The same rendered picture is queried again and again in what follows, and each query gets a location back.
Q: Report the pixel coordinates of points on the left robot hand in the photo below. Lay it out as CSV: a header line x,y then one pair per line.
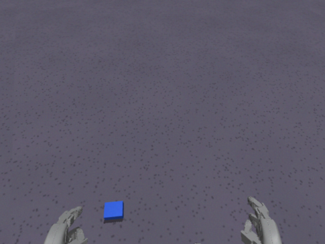
x,y
58,233

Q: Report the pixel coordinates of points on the small box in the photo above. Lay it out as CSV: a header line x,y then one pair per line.
x,y
113,210

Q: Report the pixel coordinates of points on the right robot hand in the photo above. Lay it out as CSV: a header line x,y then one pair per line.
x,y
266,227

